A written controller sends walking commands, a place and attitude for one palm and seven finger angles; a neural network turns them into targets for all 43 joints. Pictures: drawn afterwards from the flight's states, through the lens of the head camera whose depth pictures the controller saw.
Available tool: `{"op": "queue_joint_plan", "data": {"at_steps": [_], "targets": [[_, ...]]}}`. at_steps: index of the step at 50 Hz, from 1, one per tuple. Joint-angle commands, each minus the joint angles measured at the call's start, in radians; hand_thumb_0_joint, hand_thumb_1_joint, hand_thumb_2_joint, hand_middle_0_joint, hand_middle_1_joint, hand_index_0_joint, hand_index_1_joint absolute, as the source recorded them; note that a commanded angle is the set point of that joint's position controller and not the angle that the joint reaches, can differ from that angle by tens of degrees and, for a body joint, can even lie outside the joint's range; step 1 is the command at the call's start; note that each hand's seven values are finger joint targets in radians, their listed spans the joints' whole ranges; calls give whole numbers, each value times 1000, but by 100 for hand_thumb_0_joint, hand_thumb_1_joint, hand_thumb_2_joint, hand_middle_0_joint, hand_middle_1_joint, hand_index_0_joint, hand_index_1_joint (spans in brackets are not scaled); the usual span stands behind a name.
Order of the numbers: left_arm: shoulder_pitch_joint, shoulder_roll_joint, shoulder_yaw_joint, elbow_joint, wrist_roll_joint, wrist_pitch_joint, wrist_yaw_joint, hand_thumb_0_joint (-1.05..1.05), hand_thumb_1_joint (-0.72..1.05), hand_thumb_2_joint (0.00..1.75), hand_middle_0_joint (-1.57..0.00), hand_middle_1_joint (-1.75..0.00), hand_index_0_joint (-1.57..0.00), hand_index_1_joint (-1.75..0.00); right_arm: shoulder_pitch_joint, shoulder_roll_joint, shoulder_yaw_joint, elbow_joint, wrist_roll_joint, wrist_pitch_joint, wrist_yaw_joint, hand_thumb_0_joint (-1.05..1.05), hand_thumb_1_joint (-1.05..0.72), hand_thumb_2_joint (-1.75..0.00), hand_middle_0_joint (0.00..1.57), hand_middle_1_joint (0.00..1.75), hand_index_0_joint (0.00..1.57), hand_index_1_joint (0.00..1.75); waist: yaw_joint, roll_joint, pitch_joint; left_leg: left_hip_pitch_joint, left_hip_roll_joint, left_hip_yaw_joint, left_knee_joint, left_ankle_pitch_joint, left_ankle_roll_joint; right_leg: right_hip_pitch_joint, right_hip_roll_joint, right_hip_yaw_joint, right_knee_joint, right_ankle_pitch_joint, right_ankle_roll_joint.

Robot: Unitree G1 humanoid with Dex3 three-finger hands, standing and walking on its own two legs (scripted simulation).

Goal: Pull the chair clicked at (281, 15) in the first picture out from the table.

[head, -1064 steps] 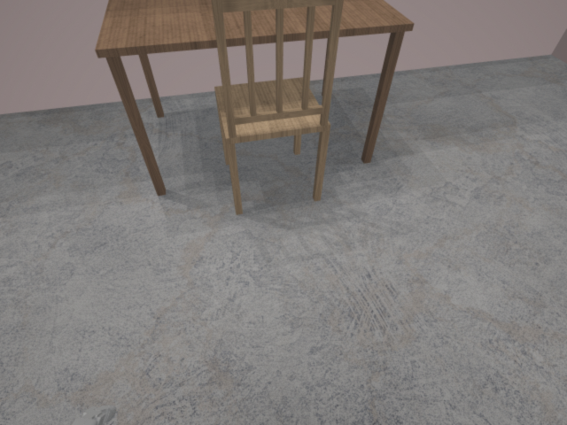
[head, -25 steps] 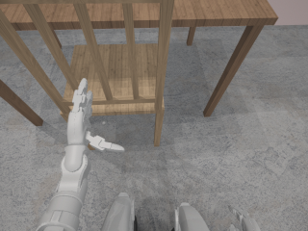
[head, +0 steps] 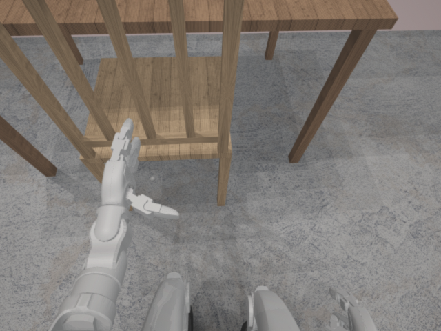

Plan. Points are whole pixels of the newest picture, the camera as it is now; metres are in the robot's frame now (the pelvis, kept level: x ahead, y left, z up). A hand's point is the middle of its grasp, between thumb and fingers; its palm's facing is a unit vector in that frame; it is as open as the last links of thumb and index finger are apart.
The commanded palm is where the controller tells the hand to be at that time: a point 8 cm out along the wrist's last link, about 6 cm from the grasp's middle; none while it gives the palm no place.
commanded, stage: aim the fingers beside a spindle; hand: left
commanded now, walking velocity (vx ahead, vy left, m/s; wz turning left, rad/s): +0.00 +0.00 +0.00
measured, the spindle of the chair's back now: (134, 84) +0.56 +0.18 +0.06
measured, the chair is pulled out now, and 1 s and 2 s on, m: -0.03 -0.03 -0.03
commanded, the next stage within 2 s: push the fingers through the gap in 1.48 s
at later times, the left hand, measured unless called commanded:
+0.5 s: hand (141, 171) +0.38 +0.14 +0.04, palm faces +0.08 -1.00 -0.04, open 16.9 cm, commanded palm +0.35 +0.19 +0.03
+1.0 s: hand (151, 175) +0.38 +0.13 +0.01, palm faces +0.02 -1.00 -0.02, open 17.0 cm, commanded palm +0.36 +0.19 +0.02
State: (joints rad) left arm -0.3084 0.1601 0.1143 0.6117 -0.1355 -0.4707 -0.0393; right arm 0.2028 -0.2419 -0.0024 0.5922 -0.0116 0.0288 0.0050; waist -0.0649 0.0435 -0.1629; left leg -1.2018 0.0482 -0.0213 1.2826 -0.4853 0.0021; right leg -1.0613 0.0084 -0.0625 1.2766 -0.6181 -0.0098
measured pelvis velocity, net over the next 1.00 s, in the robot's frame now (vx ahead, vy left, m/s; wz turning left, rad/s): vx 0.00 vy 0.00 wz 0.00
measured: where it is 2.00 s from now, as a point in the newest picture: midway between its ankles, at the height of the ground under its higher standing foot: outside the picture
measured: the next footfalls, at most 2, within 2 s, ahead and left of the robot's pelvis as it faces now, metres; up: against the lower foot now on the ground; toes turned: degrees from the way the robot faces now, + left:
none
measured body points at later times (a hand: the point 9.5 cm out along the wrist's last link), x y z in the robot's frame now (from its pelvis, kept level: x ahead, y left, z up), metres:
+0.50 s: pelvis +0.00 +0.00 +0.00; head +0.12 +0.01 +0.44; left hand +0.37 +0.20 +0.04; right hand +0.14 -0.25 -0.11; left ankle +0.06 +0.12 -0.62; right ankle -0.01 -0.12 -0.62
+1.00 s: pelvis +0.00 +0.00 +0.00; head +0.11 +0.01 +0.44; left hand +0.38 +0.19 +0.02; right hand +0.12 -0.25 -0.12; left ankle +0.06 +0.12 -0.62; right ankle -0.01 -0.12 -0.62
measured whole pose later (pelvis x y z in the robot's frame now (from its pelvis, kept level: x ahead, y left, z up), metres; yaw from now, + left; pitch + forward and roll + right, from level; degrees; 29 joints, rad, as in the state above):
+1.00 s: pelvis +0.00 +0.00 +0.00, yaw +0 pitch +23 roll -3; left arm -0.33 0.17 0.11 0.63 -0.12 -0.47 -0.01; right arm 0.21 -0.24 0.00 0.59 -0.01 0.04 0.02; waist -0.07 0.05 -0.17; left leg -1.19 0.05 -0.02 1.27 -0.48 0.01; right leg -1.05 0.01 -0.06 1.27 -0.61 -0.01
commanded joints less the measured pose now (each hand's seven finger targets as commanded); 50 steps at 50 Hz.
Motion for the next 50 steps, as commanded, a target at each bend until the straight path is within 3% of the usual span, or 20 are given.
{"op": "queue_joint_plan", "data": {"at_steps": [1,2,5,9,11,14,17,18,19,21,23,27,30,35,36,37,40,43,46,50], "targets": [[-265,238,145,-398,5,-142,71,0,-50,30,-6,-8,-6,-8,58,-128,-52,-117,-13,-39,-14,0,-90,-90,20,30,20,30,17,61,-545,513,-29,-18,-124,350,16,146,26,30,-172,404,-16],[-240,232,147,-403,13,-145,82,0,-50,30,-6,-8,-6,-8,59,-118,-50,-119,-15,-37,-11,0,-90,-90,20,30,20,30,22,76,-544,520,-29,-12,-127,372,15,160,23,31,-174,428,-15],[-160,171,95,-290,34,-111,84,0,-50,30,-6,-8,-6,-8,59,-117,-47,-110,-14,-26,0,0,-90,-90,20,30,20,30,-7,-4,-435,439,-27,-4,-132,313,18,157,27,27,-192,410,-9],[-99,75,15,-142,16,-44,16,0,-50,30,-6,-8,-6,-8,60,-133,-48,-115,3,-14,3,0,-90,-90,20,30,20,30,-32,-90,-319,346,-32,3,-145,211,21,141,26,24,-225,346,-6],[-147,20,-45,-176,-9,-42,-17,0,-50,30,-6,-8,-6,-8,55,-131,-49,-122,10,-22,3,0,-90,-90,20,30,20,30,-41,-40,-317,380,-33,-2,-147,207,23,111,24,22,-232,321,-11],[-162,98,21,-285,-31,-74,-18,0,-50,30,-6,-8,-6,-8,56,-133,-57,-126,7,-31,-7,0,-90,-90,20,30,20,30,-14,-46,-410,409,-34,-1,-139,252,25,163,20,34,-227,367,-10],[-250,184,84,-408,-9,-138,31,0,-50,30,-6,-8,-6,-8,61,-127,-56,-114,-5,-42,-15,0,-90,-90,20,30,20,30,-3,32,-477,474,-31,-10,-130,310,21,149,22,33,-195,391,-12],[-253,161,66,-405,2,-148,45,0,-50,30,-6,-8,-6,-8,60,-119,-53,-106,-9,-45,-13,0,-90,-90,20,30,20,30,-13,48,-470,490,-31,-11,-128,317,20,132,23,28,-194,389,-12],[-247,200,103,-408,11,-157,61,0,-50,30,-6,-8,-6,-8,62,-121,-52,-99,-12,-47,-12,0,-90,-90,20,30,20,30,-2,59,-461,490,-28,-15,-128,326,16,129,22,27,-187,388,-16],[-209,197,101,-374,34,-152,80,0,-50,30,-6,-8,-6,-8,64,-124,-52,-100,-16,-44,-9,0,-90,-90,20,30,20,30,-5,51,-453,491,-26,-20,-129,333,15,115,25,21,-180,388,-17],[-177,129,47,-290,40,-124,74,0,-50,30,-6,-8,-6,-8,54,-121,-49,-97,-14,-36,-2,0,-90,-90,20,30,20,30,-18,30,-395,461,-27,-18,-138,288,13,99,25,14,-192,358,-15],[-129,62,-6,-142,17,-50,15,0,-50,30,-6,-8,-6,-8,49,-135,-47,-109,1,-23,1,0,-90,-90,20,30,20,30,-33,-59,-334,374,-34,-8,-145,204,21,110,24,16,-220,314,-11],[-163,87,16,-191,-9,-45,-6,0,-50,30,-6,-8,-6,-8,47,-138,-52,-120,6,-20,-3,0,-90,-90,20,30,20,30,-19,-53,-369,386,-34,-7,-143,213,22,131,22,23,-223,320,-12],[-241,175,84,-416,-3,-138,49,0,-50,30,-6,-8,-6,-8,46,-123,-53,-125,-6,-35,-10,0,-90,-90,20,30,20,30,4,45,-493,504,-29,-13,-138,316,16,149,24,27,-196,383,-15],[-240,194,95,-431,6,-150,64,0,-50,30,-6,-8,-6,-8,50,-126,-52,-122,-9,-37,-11,0,-90,-90,20,30,20,30,1,61,-496,519,-26,-19,-137,329,15,131,26,24,-188,379,-16],[-238,165,66,-408,20,-151,73,0,-50,30,-6,-8,-6,-8,50,-120,-48,-117,-11,-36,-8,0,-90,-90,20,30,20,30,-8,63,-469,518,-26,-23,-142,321,13,116,26,19,-190,366,-16],[-208,131,41,-259,41,-121,75,0,-50,30,-6,-8,-6,-8,53,-126,-47,-94,-11,-31,-4,0,-90,-90,20,30,20,30,-35,-21,-359,427,-26,-20,-138,228,18,90,28,17,-211,308,-11],[-222,66,-22,-160,42,-77,40,0,-50,30,-6,-8,-6,-8,50,-134,-46,-95,-5,-24,-1,0,-90,-90,20,30,20,30,-46,-9,-314,396,-31,-22,-149,168,17,54,24,11,-217,255,-14],[-204,49,-21,-125,14,-49,15,0,-50,30,-6,-8,-6,-8,49,-141,-48,-110,2,-20,-1,0,-90,-90,20,30,20,30,-38,-38,-333,393,-32,-22,-152,159,20,64,25,11,-224,245,-16],[-278,160,79,-287,2,-102,42,0,-50,30,-6,-8,-6,-8,49,-131,-50,-122,-5,-25,-8,0,-90,-90,20,30,20,30,0,9,-458,438,-33,-13,-138,248,18,130,22,29,-202,326,-16]]}}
